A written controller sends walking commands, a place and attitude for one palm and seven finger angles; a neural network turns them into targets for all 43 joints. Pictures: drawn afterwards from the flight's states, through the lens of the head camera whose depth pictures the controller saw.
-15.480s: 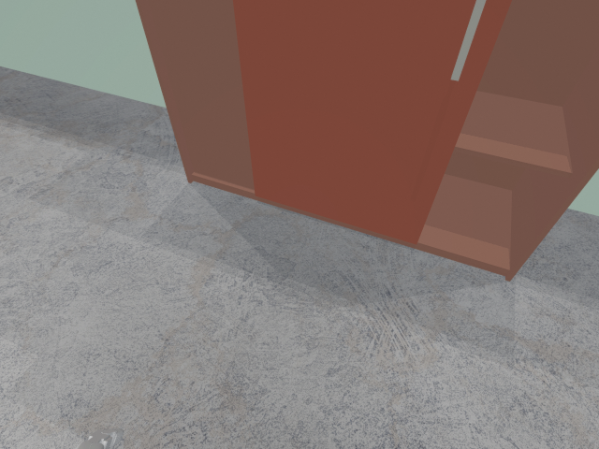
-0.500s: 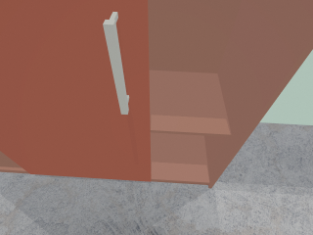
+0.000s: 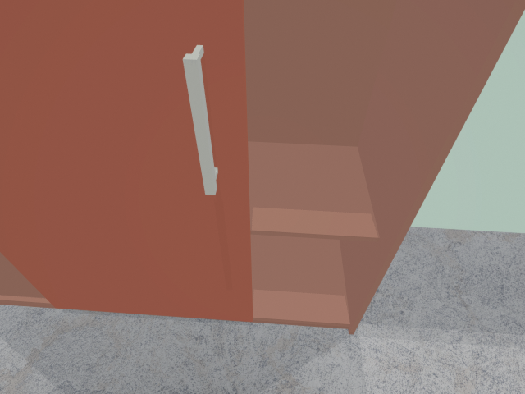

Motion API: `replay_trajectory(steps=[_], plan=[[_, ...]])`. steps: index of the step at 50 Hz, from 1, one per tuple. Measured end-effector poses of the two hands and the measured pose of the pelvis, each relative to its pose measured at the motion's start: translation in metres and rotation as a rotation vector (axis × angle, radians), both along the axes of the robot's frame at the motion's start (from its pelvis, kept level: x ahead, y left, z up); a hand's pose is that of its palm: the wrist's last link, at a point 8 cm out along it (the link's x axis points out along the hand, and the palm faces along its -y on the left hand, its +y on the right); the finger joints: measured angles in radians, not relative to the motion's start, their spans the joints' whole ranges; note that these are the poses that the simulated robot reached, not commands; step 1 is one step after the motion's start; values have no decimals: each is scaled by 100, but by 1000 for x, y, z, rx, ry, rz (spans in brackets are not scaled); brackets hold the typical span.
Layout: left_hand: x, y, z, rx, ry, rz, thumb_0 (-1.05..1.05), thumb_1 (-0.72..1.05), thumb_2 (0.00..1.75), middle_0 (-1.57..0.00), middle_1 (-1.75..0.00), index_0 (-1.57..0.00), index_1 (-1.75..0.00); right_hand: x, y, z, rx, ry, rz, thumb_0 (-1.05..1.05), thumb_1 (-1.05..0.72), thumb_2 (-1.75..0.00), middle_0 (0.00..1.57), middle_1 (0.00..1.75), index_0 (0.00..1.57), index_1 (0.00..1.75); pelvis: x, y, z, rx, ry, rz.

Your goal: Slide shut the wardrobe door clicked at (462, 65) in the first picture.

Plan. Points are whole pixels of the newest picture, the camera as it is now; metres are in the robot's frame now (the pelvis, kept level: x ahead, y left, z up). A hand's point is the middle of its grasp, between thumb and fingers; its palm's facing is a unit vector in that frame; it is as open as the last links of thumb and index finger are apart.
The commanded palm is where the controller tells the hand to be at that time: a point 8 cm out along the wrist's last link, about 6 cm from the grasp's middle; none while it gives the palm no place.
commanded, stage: come to a stop and stand still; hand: left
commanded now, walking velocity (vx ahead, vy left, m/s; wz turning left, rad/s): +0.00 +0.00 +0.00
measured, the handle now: (205, 128) +0.51 +0.14 +0.16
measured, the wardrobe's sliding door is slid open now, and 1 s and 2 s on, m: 0.37 0.37 0.37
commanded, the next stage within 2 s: look again from close up in 1.10 s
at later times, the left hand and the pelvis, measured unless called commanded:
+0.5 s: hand out of the picture -0.01 +0.20 -0.17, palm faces +0.02 -0.99 -0.16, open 7.4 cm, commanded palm none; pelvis +0.01 +0.04 +0.00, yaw +0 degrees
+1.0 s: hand out of the picture +0.05 +0.21 -0.17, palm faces +0.00 -0.99 -0.17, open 7.4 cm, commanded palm none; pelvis +0.05 +0.05 +0.01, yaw -1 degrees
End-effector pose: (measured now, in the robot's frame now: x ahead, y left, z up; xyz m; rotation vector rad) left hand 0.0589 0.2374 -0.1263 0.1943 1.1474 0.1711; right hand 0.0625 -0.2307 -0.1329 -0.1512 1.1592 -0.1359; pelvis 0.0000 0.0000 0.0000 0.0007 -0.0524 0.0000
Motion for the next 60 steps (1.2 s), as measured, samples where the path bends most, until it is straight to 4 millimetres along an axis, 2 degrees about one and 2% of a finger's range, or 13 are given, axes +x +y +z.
replay_trajectory(steps=[12,18,23,29,37,43,52,60], plan=[[-46,10,-9,-43,127,8,0,91,90,-20,-30,-20,-29,-78,18,-3,-6,190,-39,1,-92,-90,20,29,20,30,-8,18,3,-10,33,-3],[-65,14,-15,-65,201,24,0,91,90,-20,-30,-20,-29,-97,30,-1,-10,265,-54,1,-91,-90,20,29,20,30,-3,27,4,-10,41,-3],[-72,14,-17,-80,237,34,0,91,90,-20,-30,-20,-29,-89,42,-2,1,268,-52,1,-91,-90,20,29,20,30,5,33,4,-8,42,-2],[-68,12,-17,-94,258,38,0,91,90,-19,-30,-20,-29,-57,54,-3,16,217,-39,1,-91,-90,20,29,20,30,17,39,5,-8,45,-8],[-49,11,-17,-103,257,34,0,91,90,-19,-30,-20,-29,-22,50,-1,-11,177,-32,2,-93,-90,20,29,20,30,35,45,6,-7,49,-16],[-28,13,-19,-102,240,21,0,91,90,-19,-30,-20,-29,-5,49,2,-27,155,-36,1,-93,-90,20,29,20,30,45,47,6,-8,43,-22],[-6,26,-17,-74,215,10,0,91,90,-19,-30,-20,-29,-2,53,0,-25,165,-41,1,-93,-90,20,29,20,30,53,49,7,-7,33,-26],[-4,30,-14,-61,224,7,0,91,90,-19,-30,-20,-29,-13,59,-2,-4,203,-50,1,-92,-90,20,29,20,30,55,50,7,-5,32,-28]])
